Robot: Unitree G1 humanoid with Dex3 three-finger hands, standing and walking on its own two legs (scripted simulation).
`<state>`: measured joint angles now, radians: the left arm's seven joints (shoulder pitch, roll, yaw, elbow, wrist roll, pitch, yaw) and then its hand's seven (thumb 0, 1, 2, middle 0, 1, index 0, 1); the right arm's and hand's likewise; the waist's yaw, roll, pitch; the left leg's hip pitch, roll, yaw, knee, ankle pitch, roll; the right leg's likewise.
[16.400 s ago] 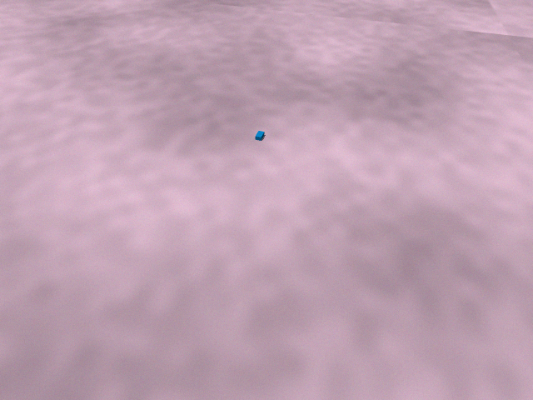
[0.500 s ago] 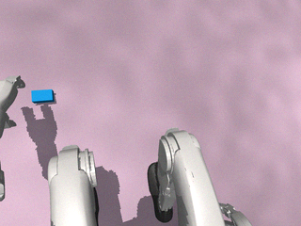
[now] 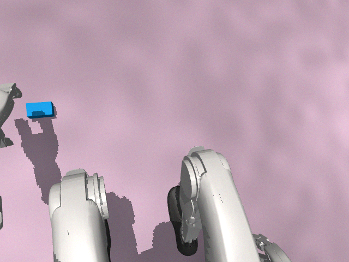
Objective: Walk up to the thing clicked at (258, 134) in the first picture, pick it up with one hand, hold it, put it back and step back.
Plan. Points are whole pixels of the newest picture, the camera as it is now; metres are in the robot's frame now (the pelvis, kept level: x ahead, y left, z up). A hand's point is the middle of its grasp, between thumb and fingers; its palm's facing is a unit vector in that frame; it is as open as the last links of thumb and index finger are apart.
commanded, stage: rise first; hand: left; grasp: from above
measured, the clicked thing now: (40, 110) +0.50 +0.26 -0.32
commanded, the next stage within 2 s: approach in 1.36 s
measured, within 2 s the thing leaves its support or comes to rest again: neither
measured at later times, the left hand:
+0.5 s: hand (3, 115) +0.46 +0.30 -0.20, palm faces -0.46 -0.07 -0.89, open 12.2 cm
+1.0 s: hand (1, 113) +0.46 +0.31 -0.19, palm faces -0.47 -0.05 -0.88, open 12.1 cm
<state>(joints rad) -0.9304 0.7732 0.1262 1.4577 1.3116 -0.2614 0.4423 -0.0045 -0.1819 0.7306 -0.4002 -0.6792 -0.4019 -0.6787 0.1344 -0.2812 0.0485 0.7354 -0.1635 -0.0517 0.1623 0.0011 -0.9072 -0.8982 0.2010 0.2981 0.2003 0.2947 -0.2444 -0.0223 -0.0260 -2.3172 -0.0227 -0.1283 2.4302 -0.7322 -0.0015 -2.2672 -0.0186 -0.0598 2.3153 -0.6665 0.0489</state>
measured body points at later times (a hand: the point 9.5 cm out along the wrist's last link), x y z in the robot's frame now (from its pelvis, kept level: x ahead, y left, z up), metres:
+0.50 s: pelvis +0.00 +0.00 -0.01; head +0.25 +0.08 +0.35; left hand +0.48 +0.31 -0.15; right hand +0.03 -0.28 -0.10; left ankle +0.06 +0.12 -0.30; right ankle +0.10 -0.13 -0.30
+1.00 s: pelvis +0.00 +0.00 -0.01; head +0.25 +0.08 +0.36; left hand +0.48 +0.31 -0.14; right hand +0.03 -0.27 -0.10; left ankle +0.06 +0.12 -0.30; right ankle +0.10 -0.13 -0.30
